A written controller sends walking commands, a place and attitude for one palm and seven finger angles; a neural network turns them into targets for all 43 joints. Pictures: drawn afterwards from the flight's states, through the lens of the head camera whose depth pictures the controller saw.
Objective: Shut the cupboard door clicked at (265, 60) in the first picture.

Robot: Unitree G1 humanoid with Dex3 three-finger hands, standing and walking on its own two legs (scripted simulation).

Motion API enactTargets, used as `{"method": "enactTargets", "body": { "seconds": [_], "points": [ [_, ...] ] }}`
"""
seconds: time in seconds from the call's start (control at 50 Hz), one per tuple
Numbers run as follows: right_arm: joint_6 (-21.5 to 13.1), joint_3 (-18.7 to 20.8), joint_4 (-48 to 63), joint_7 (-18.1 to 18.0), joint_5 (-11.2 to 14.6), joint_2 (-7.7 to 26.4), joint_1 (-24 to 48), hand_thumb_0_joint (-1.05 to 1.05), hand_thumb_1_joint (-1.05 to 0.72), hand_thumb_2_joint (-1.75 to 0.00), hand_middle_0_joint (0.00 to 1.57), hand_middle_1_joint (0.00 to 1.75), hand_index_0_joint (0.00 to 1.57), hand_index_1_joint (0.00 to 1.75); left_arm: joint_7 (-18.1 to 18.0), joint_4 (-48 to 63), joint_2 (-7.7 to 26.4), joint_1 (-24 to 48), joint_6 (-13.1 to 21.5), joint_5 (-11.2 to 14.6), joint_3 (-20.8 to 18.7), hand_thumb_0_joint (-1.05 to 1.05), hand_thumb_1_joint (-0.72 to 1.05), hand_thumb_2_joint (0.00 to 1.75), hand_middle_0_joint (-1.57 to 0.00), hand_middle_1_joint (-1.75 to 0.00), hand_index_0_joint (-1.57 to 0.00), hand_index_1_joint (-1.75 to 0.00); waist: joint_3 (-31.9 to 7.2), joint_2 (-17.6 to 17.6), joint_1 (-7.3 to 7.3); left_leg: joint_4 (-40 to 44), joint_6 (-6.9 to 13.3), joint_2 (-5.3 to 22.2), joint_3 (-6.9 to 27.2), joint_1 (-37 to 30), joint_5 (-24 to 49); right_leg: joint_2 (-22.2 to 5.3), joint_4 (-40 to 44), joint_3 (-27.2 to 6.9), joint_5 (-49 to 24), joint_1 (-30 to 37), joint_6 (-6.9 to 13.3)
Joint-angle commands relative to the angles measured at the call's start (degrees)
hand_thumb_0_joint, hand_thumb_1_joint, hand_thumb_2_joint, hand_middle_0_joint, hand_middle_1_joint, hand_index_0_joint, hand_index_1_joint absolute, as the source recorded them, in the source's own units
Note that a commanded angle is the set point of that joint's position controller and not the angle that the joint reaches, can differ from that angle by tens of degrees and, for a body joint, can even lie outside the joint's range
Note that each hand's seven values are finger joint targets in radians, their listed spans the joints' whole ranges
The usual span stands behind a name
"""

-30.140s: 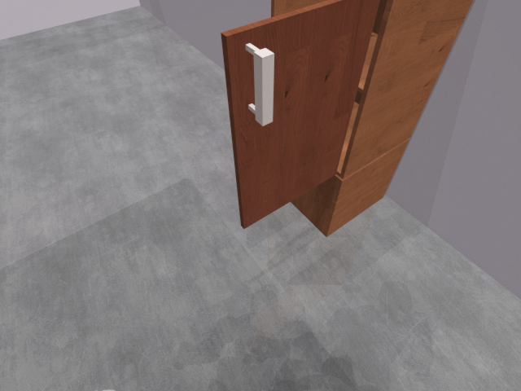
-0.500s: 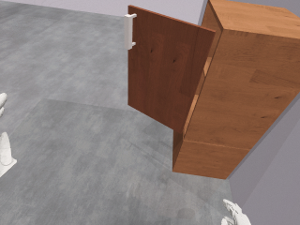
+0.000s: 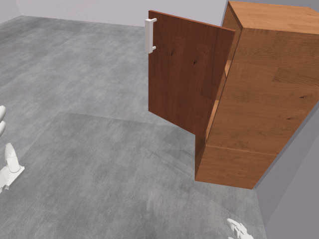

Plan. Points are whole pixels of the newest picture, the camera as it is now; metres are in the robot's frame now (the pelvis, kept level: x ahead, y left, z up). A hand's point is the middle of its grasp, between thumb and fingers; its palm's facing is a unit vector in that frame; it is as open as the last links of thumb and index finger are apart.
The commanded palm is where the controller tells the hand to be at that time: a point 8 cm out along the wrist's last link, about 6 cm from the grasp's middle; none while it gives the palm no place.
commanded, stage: stop stepping back and stand still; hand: left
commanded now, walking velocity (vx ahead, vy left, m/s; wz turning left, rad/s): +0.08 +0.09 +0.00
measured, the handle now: (151, 35) +0.93 +0.09 +0.16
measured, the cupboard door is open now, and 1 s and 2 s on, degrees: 63 63 63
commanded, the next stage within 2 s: let the arm hang, fingers relaxed in 0.54 s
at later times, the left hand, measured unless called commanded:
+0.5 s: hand (32, 151) +0.24 +0.28 +0.16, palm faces +0.39 -0.79 -0.47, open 7.4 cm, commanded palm +0.18 +0.31 +0.18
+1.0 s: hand out of the picture +0.03 +0.20 -0.17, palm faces +0.02 -0.98 -0.18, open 6.9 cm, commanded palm none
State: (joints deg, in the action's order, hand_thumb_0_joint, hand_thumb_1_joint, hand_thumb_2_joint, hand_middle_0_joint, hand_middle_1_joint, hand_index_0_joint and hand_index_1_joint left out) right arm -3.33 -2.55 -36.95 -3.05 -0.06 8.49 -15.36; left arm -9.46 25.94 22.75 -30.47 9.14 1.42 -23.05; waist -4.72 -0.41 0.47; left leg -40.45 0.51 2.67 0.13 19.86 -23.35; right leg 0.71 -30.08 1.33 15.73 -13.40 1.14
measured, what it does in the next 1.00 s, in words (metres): stands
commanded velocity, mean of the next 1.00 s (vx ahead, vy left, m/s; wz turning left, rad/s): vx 0.00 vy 0.01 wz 0.00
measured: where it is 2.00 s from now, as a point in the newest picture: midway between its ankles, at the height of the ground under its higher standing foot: outside the picture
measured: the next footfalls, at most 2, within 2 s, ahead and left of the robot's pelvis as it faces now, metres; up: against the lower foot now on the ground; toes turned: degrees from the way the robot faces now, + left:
none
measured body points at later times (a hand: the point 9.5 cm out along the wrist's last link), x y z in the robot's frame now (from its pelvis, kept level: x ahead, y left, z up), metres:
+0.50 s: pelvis +0.03 +0.02 +0.00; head +0.04 +0.03 +0.45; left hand +0.21 +0.32 +0.19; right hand +0.20 -0.21 -0.07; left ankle +0.04 +0.11 -0.73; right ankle +0.00 -0.12 -0.73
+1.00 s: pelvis +0.00 +0.02 +0.01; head +0.01 +0.04 +0.45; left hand +0.03 +0.25 -0.16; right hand +0.04 -0.24 -0.13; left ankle +0.04 +0.11 -0.73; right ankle +0.00 -0.12 -0.73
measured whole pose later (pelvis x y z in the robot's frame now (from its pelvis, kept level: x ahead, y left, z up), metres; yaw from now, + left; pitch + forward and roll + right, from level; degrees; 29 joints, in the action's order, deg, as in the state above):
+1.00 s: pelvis +0.00 +0.02 +0.01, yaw +1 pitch -1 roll -1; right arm 1.9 -0.7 -56.0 -0.1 -1.6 13.0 -15.1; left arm -1.3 -53.9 11.3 -17.5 -2.3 -1.2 -0.5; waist 1.9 2.4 0.8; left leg -28.8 1.8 0.0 -2.5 15.8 -12.0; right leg -1.0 -27.4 0.8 15.3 -10.9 -1.2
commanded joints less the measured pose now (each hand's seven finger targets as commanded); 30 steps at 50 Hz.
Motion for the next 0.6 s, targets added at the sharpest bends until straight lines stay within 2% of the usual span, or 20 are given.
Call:
{"method": "enactTargets", "body": {
  "seconds": [0.0, 0.02, 0.04, 0.06, 0.08, 0.1, 0.12, 0.14, 0.16, 0.18, 0.2, 0.24, 0.28, 0.3, 0.34, 0.42, 0.44, 0.46, 0.54, 0.58],
  "points": [
    [-2.9, 4.5, 8.2, -1.1, -0.2, 9.3, 8.6, 0.0, -0.9, -0.9, 0.2, 0.3, 0.2, 0.3, -1.8, 10.7, 10.9, 11.2, 4.1, -0.2, -5.4, 0.0, 0.9, 0.9, -0.2, -0.3, -0.2, -0.3, 7.2, 9.2, 0.07, -10.0, 0.3, 0.3, 1.9, 11.5, -4.2, -18.8, 18.4, -27.1, 20.8, -3.5, 12.2],
    [-2.7, 4.2, 7.8, -1.2, -0.4, 9.1, 8.4, 0.0, -0.9, -0.9, 0.2, 0.3, 0.2, 0.3, -1.9, 10.8, 10.7, 12.8, 4.3, -0.5, -5.3, 0.0, 0.9, 0.9, -0.2, -0.3, -0.2, -0.3, 7.3, 8.9, 0.56, -4.2, 0.6, 0.7, 0.9, 5.9, -1.5, -16.9, 16.4, -21.2, 17.4, -6.3, 10.4],
    [-2.7, 4.1, 7.4, -1.6, -0.6, 9.4, 8.7, 0.0, -0.9, -0.9, 0.2, 0.3, 0.2, 0.3, -2.0, 12.4, 11.5, 15.7, 4.7, -0.6, -5.6, 0.0, 0.9, 0.9, -0.2, -0.3, -0.2, -0.3, 5.6, 6.1, 1.13, 3.3, 0.8, 0.0, -1.3, -1.2, 2.6, -14.7, 13.5, -15.7, 15.2, -8.4, 8.2],
    [-3.0, 4.2, 7.3, -2.1, -0.4, 9.1, 8.6, 0.0, -0.9, -0.9, 0.2, 0.3, 0.2, 0.3, -1.9, 12.0, 11.0, 14.9, 5.1, -0.6, -5.2, 0.0, 0.9, 0.9, -0.2, -0.3, -0.2, -0.3, 4.6, 2.9, 0.92, 8.7, 0.8, -1.9, -3.2, -6.7, 5.3, -11.1, 10.4, -10.7, 12.5, -8.9, 6.0],
    [-3.3, 4.6, 7.8, -2.3, -0.1, 9.8, 8.3, 0.0, -0.9, -0.9, 0.2, 0.3, 0.2, 0.3, -1.9, 12.2, 10.6, 14.2, 5.4, -0.4, -4.9, 0.0, 0.9, 0.9, -0.2, -0.3, -0.2, -0.3, 3.8, -1.2, 0.82, 13.3, 1.4, -0.9, -0.6, -9.8, 4.7, -8.2, 6.1, -8.1, 10.2, -9.2, 3.8],
    [-3.7, 5.2, 8.6, -2.5, 0.1, 10.8, 8.8, 0.0, -0.9, -0.9, 0.2, 0.3, 0.2, 0.3, -1.8, 13.5, 10.0, 13.6, 5.9, -0.3, -4.8, 0.0, 0.9, 0.9, -0.2, -0.3, -0.2, -0.3, 3.5, -7.1, 0.3, 17.2, 3.1, 3.2, 5.7, -10.4, 3.9, -4.1, 1.4, -5.8, 7.0, -9.5, 1.4],
    [-4.1, 5.3, 9.6, -2.4, 0.7, 11.4, 8.8, 0.0, -0.9, -0.9, 0.2, 0.3, 0.2, 0.3, -1.9, 14.6, 10.0, 12.9, 6.3, -0.3, -5.3, 0.0, 0.9, 0.9, -0.2, -0.3, -0.2, -0.3, 2.3, -9.1, -0.08, 20.3, 4.5, 7.2, 11.3, -8.4, 5.8, -1.0, -3.0, -2.4, 1.1, -6.3, -0.5],
    [-4.5, 4.8, 8.7, -2.3, 0.7, 10.6, 8.7, 0.0, -0.9, -0.9, 0.2, 0.3, 0.2, 0.3, -1.4, 13.1, 10.8, 11.4, 6.4, -0.1, -6.7, 0.0, 0.9, 0.9, -0.2, -0.3, -0.2, -0.3, 1.5, -12.7, 0.1, 25.5, 4.8, 9.4, 15.9, -5.6, -0.6, -0.1, -6.4, -0.5, 4.1, -4.2, -1.8],
    [-4.7, 4.5, 9.2, -2.2, 0.5, 9.9, 9.1, 0.0, -0.9, -0.9, 0.2, 0.3, 0.2, 0.3, -1.0, 13.2, 9.4, 11.1, 6.3, -0.2, -5.7, 0.0, 0.9, 0.9, -0.2, -0.3, -0.2, -0.3, 4.5, -13.7, 0.13, 27.2, 5.4, 10.5, 17.2, -2.0, 0.0, -0.2, -7.8, -0.3, 4.0, -2.7, -2.0],
    [-5.1, 4.4, 9.0, -2.0, 0.3, 9.9, 9.0, 0.0, -0.9, -0.9, 0.2, 0.3, 0.2, 0.3, -0.9, 13.5, 9.9, 10.9, 6.6, -0.4, -6.1, 0.0, 0.9, 0.9, -0.2, -0.3, -0.2, -0.3, 4.8, -12.3, -0.2, 26.4, 5.5, 10.5, 15.5, -1.1, 3.2, -0.9, -6.1, -0.6, 3.5, -1.1, -1.9],
    [-5.4, 4.4, 9.0, -1.8, 0.4, 9.8, 8.9, 0.0, -0.9, -0.9, 0.2, 0.3, 0.2, 0.3, -0.9, 13.7, 9.9, 9.3, 6.8, -0.5, -6.3, 0.0, 0.9, 0.9, -0.2, -0.3, -0.2, -0.3, 3.9, -10.8, -0.63, 24.0, 5.0, 9.5, 12.0, -1.9, 7.2, -1.0, -1.9, -0.4, 1.3, 0.9, -1.8],
    [-5.6, 4.6, 9.4, -1.2, 0.6, 10.4, 7.9, 0.0, -0.9, -0.9, 0.2, 0.3, 0.2, 0.3, -0.7, 12.8, 10.0, 5.0, 6.6, -0.5, -7.0, 0.0, 0.9, 0.9, -0.2, -0.3, -0.2, -0.3, 1.2, -7.5, -0.64, 19.0, 2.7, 5.4, 5.8, -2.1, 15.9, -1.3, 4.3, -1.0, -7.9, 5.9, -1.3],
    [-4.9, 4.9, 9.9, -0.7, 0.9, 10.3, 7.2, 0.0, -0.9, -0.9, 0.2, 0.3, 0.2, 0.3, -0.5, 11.8, 9.3, 2.5, 6.6, 0.1, -6.7, 0.0, 0.9, 0.9, -0.2, -0.3, -0.2, -0.3, -1.8, -3.6, -0.13, 15.3, 0.8, 3.1, 3.0, -2.5, 23.3, -2.5, 3.5, -3.2, -17.6, 8.9, -0.3],
    [-4.5, 5.0, 10.0, -0.5, 1.0, 10.1, 7.1, 0.0, -0.9, -0.9, 0.2, 0.3, 0.2, 0.3, -0.4, 11.6, 9.8, 1.0, 6.5, 0.3, -7.4, 0.0, 0.9, 0.9, -0.2, -0.3, -0.2, -0.3, -3.8, -3.0, -0.12, 13.9, 0.5, 2.7, 2.0, -3.8, 25.6, -3.1, 3.2, -4.3, -20.9, 9.3, 0.0],
    [-3.8, 4.9, 10.3, -0.5, 1.0, 10.0, 6.9, 0.0, -0.9, -0.9, 0.2, 0.3, 0.2, 0.3, -0.4, 10.8, 10.8, -1.4, 6.1, 0.8, -8.8, 0.0, 0.9, 0.9, -0.2, -0.3, -0.2, -0.3, -5.6, -3.2, -0.04, 13.4, 0.0, 2.4, 1.0, -5.1, 28.0, -3.8, 2.8, -4.7, -24.6, 9.8, 0.2],
    [-2.6, 4.4, 11.0, -1.0, 1.1, 9.3, 7.5, 0.0, -0.9, -0.9, 0.2, 0.3, 0.2, 0.3, -0.3, 11.8, 11.3, -0.7, 5.8, 1.3, -9.0, 0.0, 0.9, 0.9, -0.2, -0.3, -0.2, -0.3, -5.5, -2.9, -0.07, 14.4, 0.2, 2.9, 0.9, -6.2, 29.5, -2.9, 2.8, -3.8, -24.7, 9.0, -0.6],
    [-2.6, 4.4, 11.0, -1.2, 1.1, 9.5, 7.8, 0.0, -0.9, -0.9, 0.2, 0.3, 0.2, 0.3, -0.4, 12.0, 12.7, -0.4, 5.6, 1.2, -10.0, 0.0, 0.9, 0.9, -0.2, -0.3, -0.2, -0.3, -5.6, -3.1, -0.19, 14.1, 0.3, 2.9, 0.6, -6.5, 29.7, -3.3, 3.0, -4.1, -26.0, 8.9, -0.6],
    [-2.5, 4.2, 10.9, -1.3, 1.1, 9.0, 7.7, 0.0, -0.9, -0.9, 0.2, 0.3, 0.2, 0.3, -0.3, 11.9, 11.1, -0.1, 5.6, 1.3, -8.5, 0.0, 0.9, 0.9, -0.2, -0.3, -0.2, -0.3, -5.3, -2.8, 0.03, 14.0, 0.2, 2.8, 0.4, -6.5, 29.8, -3.3, 3.0, -4.1, -26.2, 8.9, -0.5],
    [-2.4, 4.3, 10.9, -1.6, 1.1, 9.5, 8.1, 0.0, -0.9, -0.9, 0.2, 0.3, 0.2, 0.3, -0.5, 12.3, 11.4, 1.9, 5.2, 1.1, -8.0, 0.0, 0.9, 0.9, -0.2, -0.3, -0.2, -0.3, -4.6, -3.4, -0.09, 14.5, 0.1, 2.5, 0.2, -6.5, 27.0, -3.5, 4.2, -4.6, -24.5, 8.1, -0.6],
    [-2.3, 4.2, 10.9, -1.6, 1.2, 9.3, 8.2, 0.0, -0.9, -0.9, 0.2, 0.3, 0.2, 0.3, -0.4, 11.5, 9.9, 2.2, 4.9, 1.1, -6.5, 0.0, 0.9, 0.9, -0.2, -0.3, -0.2, -0.3, -3.5, -2.7, -0.06, 15.1, 0.2, 2.5, 0.3, -6.3, 24.9, -3.3, 4.9, -4.6, -22.0, 7.1, -0.7]
  ]
}}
